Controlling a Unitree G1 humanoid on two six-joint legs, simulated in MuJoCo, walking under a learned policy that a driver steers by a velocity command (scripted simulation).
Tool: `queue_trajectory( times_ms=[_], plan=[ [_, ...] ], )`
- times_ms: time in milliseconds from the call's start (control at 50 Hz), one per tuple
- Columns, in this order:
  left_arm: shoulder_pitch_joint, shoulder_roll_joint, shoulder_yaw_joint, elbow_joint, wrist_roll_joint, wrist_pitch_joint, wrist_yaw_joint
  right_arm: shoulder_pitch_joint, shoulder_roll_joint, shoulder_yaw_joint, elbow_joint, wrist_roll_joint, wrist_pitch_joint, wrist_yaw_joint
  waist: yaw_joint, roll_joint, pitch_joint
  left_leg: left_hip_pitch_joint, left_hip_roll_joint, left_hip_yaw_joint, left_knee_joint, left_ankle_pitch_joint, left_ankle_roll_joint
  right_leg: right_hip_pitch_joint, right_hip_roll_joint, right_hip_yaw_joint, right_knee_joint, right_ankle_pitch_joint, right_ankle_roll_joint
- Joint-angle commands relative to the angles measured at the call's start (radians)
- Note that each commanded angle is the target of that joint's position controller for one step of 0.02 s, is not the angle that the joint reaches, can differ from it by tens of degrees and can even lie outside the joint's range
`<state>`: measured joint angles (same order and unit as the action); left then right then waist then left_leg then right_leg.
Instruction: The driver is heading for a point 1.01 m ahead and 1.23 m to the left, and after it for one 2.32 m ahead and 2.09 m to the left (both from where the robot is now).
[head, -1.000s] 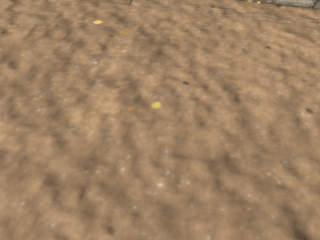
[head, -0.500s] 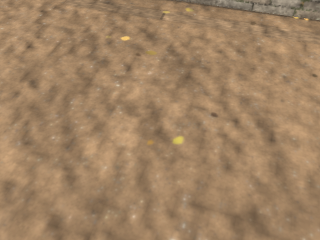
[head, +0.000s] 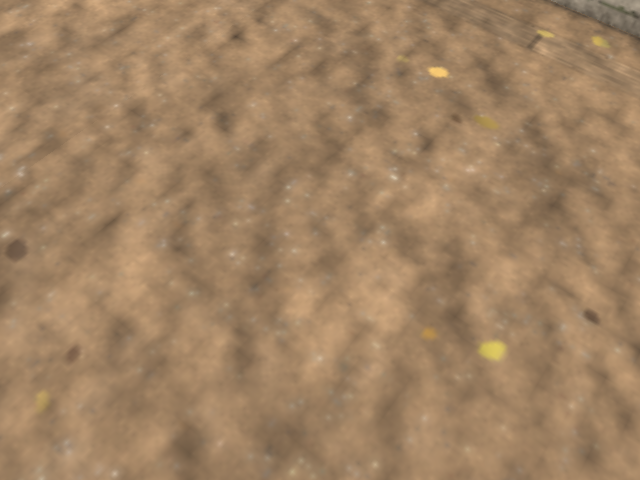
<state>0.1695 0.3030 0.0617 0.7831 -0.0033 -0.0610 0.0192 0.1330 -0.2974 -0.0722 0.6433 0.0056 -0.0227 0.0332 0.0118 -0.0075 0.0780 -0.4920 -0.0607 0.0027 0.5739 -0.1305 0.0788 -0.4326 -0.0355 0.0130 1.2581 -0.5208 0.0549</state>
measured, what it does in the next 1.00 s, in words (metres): steps on the spot, turning left: right foot, then left foot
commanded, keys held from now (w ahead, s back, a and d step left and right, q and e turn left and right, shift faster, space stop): q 0.96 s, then no key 0.04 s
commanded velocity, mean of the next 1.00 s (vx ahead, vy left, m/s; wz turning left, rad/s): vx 0.04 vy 0.00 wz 0.59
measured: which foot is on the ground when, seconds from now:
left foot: down 0.00-0.38, up 0.40-0.78, down 0.80-1.00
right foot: up 0.00-0.36, down 0.38-0.80, up 0.82-1.00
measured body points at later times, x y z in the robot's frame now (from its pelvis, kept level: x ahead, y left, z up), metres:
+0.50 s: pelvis +0.07 -0.04 +0.02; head +0.11 -0.05 +0.46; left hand +0.14 +0.27 -0.07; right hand +0.32 -0.27 -0.08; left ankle +0.04 +0.07 -0.65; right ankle +0.13 -0.16 -0.72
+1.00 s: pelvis +0.04 +0.00 +0.02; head +0.06 +0.05 +0.47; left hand +0.01 +0.32 -0.09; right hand +0.33 -0.15 -0.05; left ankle +0.00 +0.08 -0.72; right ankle +0.13 -0.13 -0.64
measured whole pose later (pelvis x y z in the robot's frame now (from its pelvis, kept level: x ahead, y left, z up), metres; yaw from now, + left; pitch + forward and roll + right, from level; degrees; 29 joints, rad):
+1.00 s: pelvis +0.04 +0.00 +0.02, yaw +35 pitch +3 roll -2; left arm 0.12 0.33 0.10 0.71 0.01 0.01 0.03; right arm 0.20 -0.29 -0.07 0.60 0.00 0.03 -0.02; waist 0.00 -0.04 0.04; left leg -0.29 -0.04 -0.08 0.47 -0.21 0.05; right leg -0.56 -0.01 0.03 1.09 -0.37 0.08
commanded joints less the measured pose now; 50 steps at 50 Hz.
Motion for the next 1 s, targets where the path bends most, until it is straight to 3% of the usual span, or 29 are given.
queue_trajectory(
  times_ms=[20, 60, 100, 200, 240, 300, 360, 380, 400, 420, 440, 460, 480, 500, 540, 580, 640, 700, 760, 780, 800, 820, 840, 860, 880, 900, 920, 1000],
  plan=[
    [0.042, 0.128, 0.031, -0.073, 0.011, 0.015, 0.018, 0.03, -0.136, -0.04, -0.08, -0.007, -0.003, -0.018, 0.011, 0.056, -0.234, 0.301, 0.272, -0.371, -0.223, 0.403, 0.211, -0.163, -0.045, 0.077, -0.023, 0.085, -0.01],
    [0.059, 0.1, 0.025, -0.071, 0.017, 0.028, 0.022, 0.019, -0.149, -0.045, -0.084, -0.018, -0.003, -0.025, 0.029, 0.068, -0.238, 0.231, 0.247, -0.33, -0.228, 0.466, 0.208, -0.114, -0.022, 0.061, -0.107, 0.11, -0.002],
    [0.039, 0.081, 0.018, -0.076, 0.022, 0.034, 0.027, 0.033, -0.165, -0.051, -0.081, -0.011, 0.002, -0.038, 0.023, 0.069, -0.251, 0.224, 0.232, -0.322, -0.221, 0.462, 0.202, -0.116, -0.002, 0.063, -0.194, 0.144, 0.014],
    [-0.047, 0.073, 0.013, -0.101, 0.012, 0.051, 0.023, 0.024, -0.163, -0.051, -0.095, 0.002, 0.036, -0.065, -0.006, 0.116, -0.222, 0.193, 0.187, -0.384, -0.244, 0.033, 0.15, -0.105, 0.029, 0.09, -0.37, 0.248, 0.027],
    [-0.072, 0.073, 0.013, -0.112, 0.008, 0.046, 0.019, 0.029, -0.162, -0.051, -0.098, -0.001, 0.044, -0.067, -0.019, 0.141, -0.199, 0.191, 0.18, -0.419, -0.243, -0.047, 0.142, -0.085, 0.042, 0.095, -0.441, 0.243, 0.023],
    [-0.079, 0.079, 0.017, -0.121, 0.003, 0.029, 0.009, 0.043, -0.158, -0.052, -0.101, -0.001, 0.053, -0.063, -0.032, 0.169, -0.198, 0.236, 0.183, -0.478, -0.204, 0.016, 0.136, -0.032, 0.062, 0.095, -0.552, 0.199, 0.008],
    [-0.008, 0.085, 0.028, -0.105, -0.001, 0.014, -0.005, 0.019, -0.147, -0.047, -0.112, 0.016, 0.064, -0.064, 0.015, 0.171, -0.2, 0.236, 0.141, -0.499, -0.13, 0.09, 0.092, 0.133, 0.062, 0.069, -0.832, 0.324, -0.03],
    [0.022, 0.131, 0.043, -0.101, 0.011, 0.014, -0.004, 0.039, -0.116, -0.039, -0.117, 0.016, 0.066, -0.066, 0.011, 0.111, -0.217, 0.16, 0.092, -0.456, -0.05, -0.033, 0.046, 0.254, -0.049, 0.137, -0.887, 0.397, -0.069],
    [-0.015, 0.225, 0.062, -0.115, 0.033, 0.026, 0.003, 0.097, -0.072, -0.029, -0.129, 0.015, 0.064, -0.062, -0.058, -0.165, -0.2, -0.025, -0.058, -0.262, 0.148, -0.356, -0.022, 0.346, -0.268, 0.351, -0.909, 0.607, -0.192],
    [0.002, 0.197, 0.062, -0.116, 0.057, 0.03, 0.0, 0.068, -0.145, -0.05, -0.141, 0.007, 0.049, -0.058, -0.022, -0.286, -0.182, -0.142, -0.086, -0.163, 0.386, -0.514, -0.076, 0.312, -0.387, 0.51, -0.948, 0.727, -0.327],
    [-0.031, 0.149, 0.049, -0.137, 0.047, 0.028, 0.004, 0.084, -0.203, -0.071, -0.121, 0.002, 0.047, -0.054, -0.029, -0.187, -0.177, -0.15, -0.032, -0.174, 0.539, -0.457, -0.105, 0.302, -0.376, 0.445, -0.927, 0.74, -0.33],
    [-0.068, 0.111, 0.04, -0.146, 0.033, 0.031, 0.008, 0.099, -0.199, -0.076, -0.094, 0.009, 0.056, -0.055, -0.041, -0.128, -0.161, -0.148, -0.019, -0.158, 0.597, -0.398, -0.124, 0.29, -0.306, 0.338, -0.906, 0.72, -0.282],
    [-0.087, 0.093, 0.035, -0.153, 0.019, 0.035, 0.011, 0.111, -0.174, -0.072, -0.078, 0.008, 0.069, -0.059, -0.044, -0.108, -0.148, -0.16, -0.009, -0.145, 0.646, -0.351, -0.143, 0.295, -0.256, 0.264, -0.894, 0.696, -0.248],
    [-0.088, 0.087, 0.03, -0.154, 0.011, 0.038, 0.015, 0.112, -0.146, -0.064, -0.076, 0.01, 0.079, -0.057, -0.037, -0.109, -0.135, -0.169, -0.003, -0.13, 0.683, -0.318, -0.157, 0.293, -0.238, 0.218, -0.895, 0.711, -0.244],
    [-0.069, 0.097, 0.032, -0.15, 0.018, 0.051, 0.021, 0.073, -0.103, -0.049, -0.096, 0.021, 0.084, -0.052, -0.017, -0.136, -0.119, -0.163, 0.015, -0.068, 0.616, -0.267, -0.173, 0.298, -0.198, 0.132, -0.916, 0.691, -0.245],
    [-0.032, 0.116, 0.04, -0.142, 0.022, 0.061, 0.026, 0.013, -0.084, -0.039, -0.124, 0.022, 0.081, -0.049, 0.02, -0.168, -0.132, -0.163, 0.041, -0.041, 0.506, -0.259, -0.184, 0.359, -0.215, 0.11, -0.918, 0.69, -0.26],
    [-0.031, 0.157, 0.056, -0.139, 0.015, 0.069, 0.023, -0.012, -0.067, -0.027, -0.145, 0.014, 0.079, -0.036, 0.035, -0.192, -0.162, -0.045, 0.077, -0.004, 0.338, -0.278, -0.172, 0.352, -0.246, 0.069, -0.912, 0.693, -0.268],
    [-0.036, 0.178, 0.065, -0.133, 0.0, 0.067, 0.011, 0.004, -0.089, -0.035, -0.146, 0.016, 0.084, -0.024, 0.031, -0.208, -0.167, 0.057, 0.073, 0.039, 0.201, -0.263, -0.143, 0.329, -0.272, 0.048, -0.9, 0.673, -0.262],
    [-0.056, 0.179, 0.067, -0.123, -0.026, 0.064, 0.007, 0.074, -0.088, -0.045, -0.124, 0.016, 0.088, -0.014, -0.019, -0.187, -0.165, 0.203, 0.047, 0.078, -0.058, -0.107, -0.077, 0.29, -0.267, 0.005, -0.816, 0.612, -0.205],
    [-0.017, 0.148, 0.06, -0.104, -0.027, 0.061, 0.004, 0.115, -0.105, -0.056, -0.107, 0.014, 0.087, -0.02, -0.029, -0.139, -0.173, 0.319, 0.03, 0.059, -0.152, -0.017, -0.044, 0.222, -0.237, -0.041, -0.737, 0.535, -0.148],
    [0.016, 0.095, 0.047, -0.104, 0.002, 0.06, -0.001, 0.151, -0.188, -0.079, -0.11, 0.015, 0.082, -0.032, -0.02, 0.073, -0.183, 0.491, 0.178, -0.165, -0.204, 0.26, 0.017, 0.027, -0.15, -0.142, -0.512, 0.296, -0.052],
    [-0.036, 0.054, 0.026, -0.17, 0.042, 0.056, 0.0, 0.141, -0.297, -0.093, -0.14, -0.008, 0.072, -0.039, -0.013, 0.35, -0.167, 0.54, 0.43, -0.514, -0.193, 0.53, 0.214, -0.267, -0.004, -0.142, -0.261, -0.15, 0.027],
    [-0.124, 0.105, 0.042, -0.183, 0.025, 0.05, 0.01, 0.178, -0.247, -0.082, -0.134, -0.037, 0.046, -0.031, -0.1, 0.242, -0.235, 0.479, 0.45, -0.534, -0.224, 0.447, 0.296, -0.269, 0.006, 0.019, -0.097, -0.17, 0.023],
    [-0.13, 0.125, 0.05, -0.18, 0.004, 0.054, 0.012, 0.134, -0.218, -0.067, -0.122, -0.035, 0.03, -0.031, -0.065, 0.191, -0.191, 0.444, 0.39, -0.441, -0.23, 0.357, 0.247, -0.277, -0.011, 0.046, -0.056, -0.088, 0.008],
    [-0.105, 0.126, 0.055, -0.159, 0.005, 0.058, 0.019, 0.072, -0.191, -0.061, -0.121, -0.015, 0.025, -0.038, -0.033, 0.147, -0.162, 0.413, 0.328, -0.373, -0.227, 0.277, 0.185, -0.275, -0.022, 0.054, -0.079, 0.003, 0.001],
    [-0.094, 0.133, 0.059, -0.149, 0.014, 0.062, 0.025, 0.029, -0.164, -0.05, -0.126, 0.004, 0.028, -0.043, -0.019, 0.139, -0.15, 0.391, 0.297, -0.345, -0.225, 0.262, 0.15, -0.268, -0.025, 0.059, -0.104, 0.064, 0.004],
    [-0.077, 0.13, 0.061, -0.144, 0.019, 0.063, 0.025, 0.007, -0.157, -0.042, -0.129, 0.007, 0.032, -0.05, -0.003, 0.146, -0.155, 0.352, 0.272, -0.321, -0.224, 0.301, 0.143, -0.223, -0.01, 0.051, -0.094, 0.113, 0.012],
    [-0.049, 0.089, 0.047, -0.131, 0.007, 0.061, 0.014, 0.015, -0.142, -0.033, -0.121, -0.005, 0.038, -0.064, -0.003, 0.14, -0.185, 0.362, 0.24, -0.3, -0.22, 0.268, 0.144, -0.167, 0.018, 0.037, -0.218, 0.196, 0.03]
  ],
)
